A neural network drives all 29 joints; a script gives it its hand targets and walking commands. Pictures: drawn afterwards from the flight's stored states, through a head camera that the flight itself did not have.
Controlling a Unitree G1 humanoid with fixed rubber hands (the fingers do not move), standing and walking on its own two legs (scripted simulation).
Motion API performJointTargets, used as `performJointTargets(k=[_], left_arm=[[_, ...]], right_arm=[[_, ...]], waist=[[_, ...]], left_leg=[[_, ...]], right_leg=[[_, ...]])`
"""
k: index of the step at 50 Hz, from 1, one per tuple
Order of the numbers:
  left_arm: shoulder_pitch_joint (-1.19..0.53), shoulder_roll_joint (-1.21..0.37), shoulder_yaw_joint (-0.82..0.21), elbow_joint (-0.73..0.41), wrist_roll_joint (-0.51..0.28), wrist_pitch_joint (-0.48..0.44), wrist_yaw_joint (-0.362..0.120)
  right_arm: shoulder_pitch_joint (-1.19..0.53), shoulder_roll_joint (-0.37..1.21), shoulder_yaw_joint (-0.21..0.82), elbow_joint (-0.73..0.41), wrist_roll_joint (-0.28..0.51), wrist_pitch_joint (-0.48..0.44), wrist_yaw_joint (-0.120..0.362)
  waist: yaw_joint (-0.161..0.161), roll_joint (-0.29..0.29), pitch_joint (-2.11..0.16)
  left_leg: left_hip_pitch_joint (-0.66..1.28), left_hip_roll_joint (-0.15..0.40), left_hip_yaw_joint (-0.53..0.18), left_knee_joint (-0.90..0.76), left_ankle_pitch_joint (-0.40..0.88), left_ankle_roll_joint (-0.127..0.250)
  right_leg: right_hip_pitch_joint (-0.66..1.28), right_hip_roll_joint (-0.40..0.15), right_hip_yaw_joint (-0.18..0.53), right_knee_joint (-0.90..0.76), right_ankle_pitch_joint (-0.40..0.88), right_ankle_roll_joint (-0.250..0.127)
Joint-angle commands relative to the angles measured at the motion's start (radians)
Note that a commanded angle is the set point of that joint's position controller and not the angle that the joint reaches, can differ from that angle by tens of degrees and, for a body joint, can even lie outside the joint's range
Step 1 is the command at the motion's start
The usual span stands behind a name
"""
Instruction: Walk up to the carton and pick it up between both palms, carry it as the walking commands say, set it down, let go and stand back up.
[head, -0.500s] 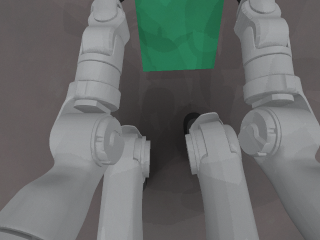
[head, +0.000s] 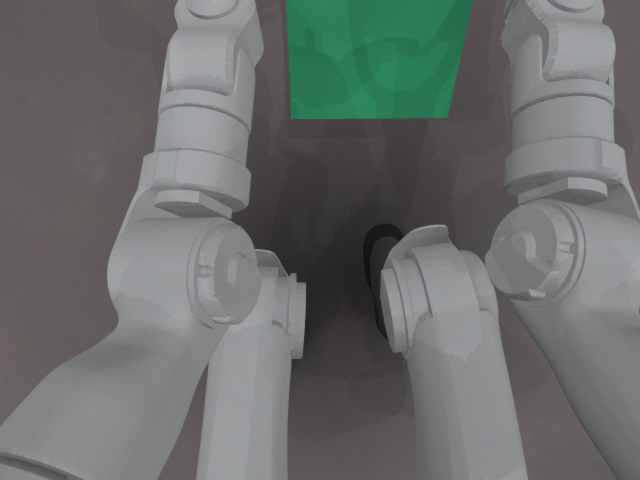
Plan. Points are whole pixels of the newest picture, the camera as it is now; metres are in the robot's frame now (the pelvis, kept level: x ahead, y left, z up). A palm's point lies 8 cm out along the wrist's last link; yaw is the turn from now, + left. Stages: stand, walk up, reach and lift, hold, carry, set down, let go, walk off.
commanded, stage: set down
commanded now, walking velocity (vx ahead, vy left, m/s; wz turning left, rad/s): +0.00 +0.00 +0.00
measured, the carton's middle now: out of the picture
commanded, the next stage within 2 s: none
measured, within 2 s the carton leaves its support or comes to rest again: rests again in 1.62 s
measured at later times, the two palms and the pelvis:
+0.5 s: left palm out of the picture +0.57 +0.03 -0.15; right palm out of the picture +0.54 -0.23 -0.15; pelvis +0.00 +0.00 +0.00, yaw +1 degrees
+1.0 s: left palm out of the picture +0.58 +0.03 -0.16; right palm out of the picture +0.54 -0.23 -0.16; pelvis +0.01 +0.00 +0.00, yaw +0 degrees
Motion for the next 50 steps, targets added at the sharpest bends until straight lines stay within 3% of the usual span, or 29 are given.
performJointTargets(k=[1, 27, 50], left_arm=[[-0.247, -0.768, -0.314, 0.166, -0.038, 0.046, -0.204], [-0.171, -0.658, -0.249, 0.225, 0.003, 0.041, -0.213], [-0.114, -0.566, -0.228, 0.256, 0.020, 0.026, -0.201]], right_arm=[[-0.256, 0.745, 0.326, 0.191, 0.041, 0.052, 0.217], [-0.165, 0.658, 0.242, 0.250, -0.015, 0.053, 0.214], [-0.098, 0.565, 0.181, 0.291, -0.033, 0.035, 0.213]], waist=[[-0.035, 0.082, -0.858], [-0.020, 0.092, -0.764], [-0.019, 0.104, -0.728]], left_leg=[[0.293, -0.003, 0.015, -0.243, 0.352, 0.004], [0.203, 0.003, 0.023, -0.241, 0.302, 0.004], [0.214, 0.018, -0.002, -0.234, 0.345, 0.003]], right_leg=[[0.610, 0.073, -0.070, -0.082, 0.312, -0.028], [0.567, 0.062, -0.049, -0.091, 0.282, -0.025], [0.502, 0.056, -0.050, -0.061, 0.276, -0.023]])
